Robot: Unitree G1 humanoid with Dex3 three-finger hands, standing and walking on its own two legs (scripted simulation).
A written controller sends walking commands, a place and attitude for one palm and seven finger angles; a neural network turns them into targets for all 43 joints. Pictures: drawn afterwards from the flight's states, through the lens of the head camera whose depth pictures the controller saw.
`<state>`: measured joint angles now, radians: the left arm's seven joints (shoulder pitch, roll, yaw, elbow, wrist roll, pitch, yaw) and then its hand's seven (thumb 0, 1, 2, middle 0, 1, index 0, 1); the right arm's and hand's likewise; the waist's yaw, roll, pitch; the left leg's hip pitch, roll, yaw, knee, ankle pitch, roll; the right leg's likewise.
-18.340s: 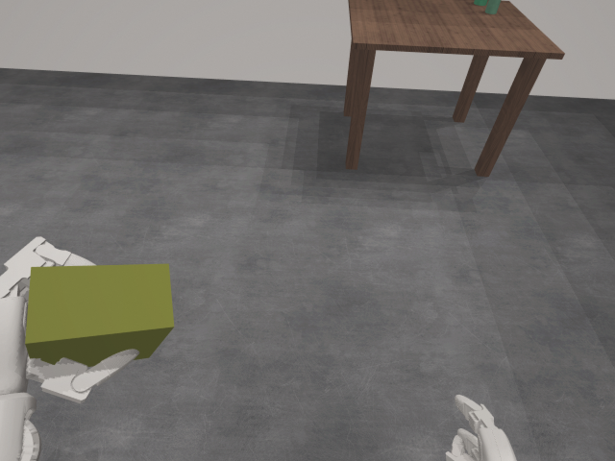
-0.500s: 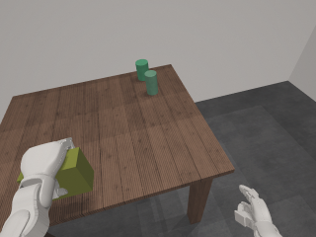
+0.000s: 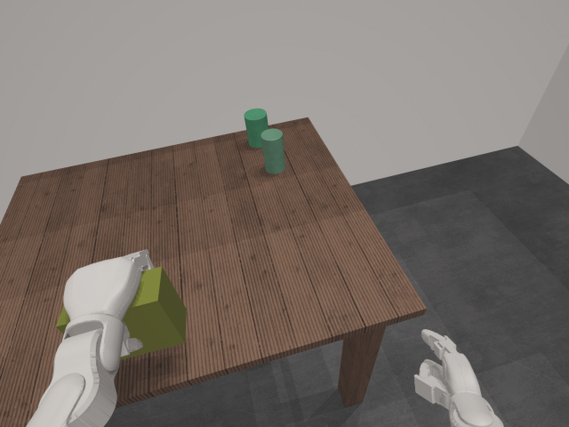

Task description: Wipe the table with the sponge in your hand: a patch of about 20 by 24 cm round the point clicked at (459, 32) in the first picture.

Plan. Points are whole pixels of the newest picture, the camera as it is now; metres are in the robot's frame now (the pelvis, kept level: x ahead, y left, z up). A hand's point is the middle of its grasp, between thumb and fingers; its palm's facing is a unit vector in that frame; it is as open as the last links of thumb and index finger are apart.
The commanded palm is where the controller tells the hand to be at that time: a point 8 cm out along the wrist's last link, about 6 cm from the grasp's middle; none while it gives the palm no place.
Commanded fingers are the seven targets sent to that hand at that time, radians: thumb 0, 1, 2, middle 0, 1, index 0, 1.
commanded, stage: move the sponge above the wiping area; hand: left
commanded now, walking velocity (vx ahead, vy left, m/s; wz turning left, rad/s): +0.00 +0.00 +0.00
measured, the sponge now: (134, 323) +0.23 +0.27 +0.02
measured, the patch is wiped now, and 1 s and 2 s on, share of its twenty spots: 0.00 0.00 0.00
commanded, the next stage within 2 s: lower the sponge onto the table in 1.72 s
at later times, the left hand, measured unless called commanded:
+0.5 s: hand (138, 308) +0.24 +0.27 +0.04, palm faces -0.06 -0.09 -0.99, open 10.4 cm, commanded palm +0.22 +0.27 +0.10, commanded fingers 0.00 0.10 1.30 -1.20 -1.60 -1.20 -1.60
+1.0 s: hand (147, 310) +0.25 +0.26 +0.02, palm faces -0.05 -0.10 -0.99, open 10.4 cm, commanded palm +0.23 +0.27 +0.09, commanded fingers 0.00 0.10 1.30 -1.20 -1.60 -1.20 -1.60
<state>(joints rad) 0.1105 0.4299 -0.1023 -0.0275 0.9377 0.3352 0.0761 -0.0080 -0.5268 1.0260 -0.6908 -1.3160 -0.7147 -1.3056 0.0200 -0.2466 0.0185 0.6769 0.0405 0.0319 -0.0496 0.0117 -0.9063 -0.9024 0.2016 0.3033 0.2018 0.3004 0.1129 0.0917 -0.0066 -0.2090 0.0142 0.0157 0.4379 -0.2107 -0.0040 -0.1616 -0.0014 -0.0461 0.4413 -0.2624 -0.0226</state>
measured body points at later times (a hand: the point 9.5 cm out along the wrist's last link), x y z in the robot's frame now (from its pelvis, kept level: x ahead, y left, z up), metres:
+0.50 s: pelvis +0.00 -0.01 +0.00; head +0.00 -0.05 +0.45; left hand +0.24 +0.27 +0.09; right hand +0.24 -0.22 -0.09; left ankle +0.01 +0.12 -0.74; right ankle -0.02 -0.11 -0.74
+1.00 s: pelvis +0.00 -0.01 +0.00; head +0.00 -0.04 +0.44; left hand +0.25 +0.26 +0.08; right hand +0.23 -0.23 -0.10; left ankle +0.01 +0.12 -0.74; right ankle -0.02 -0.11 -0.74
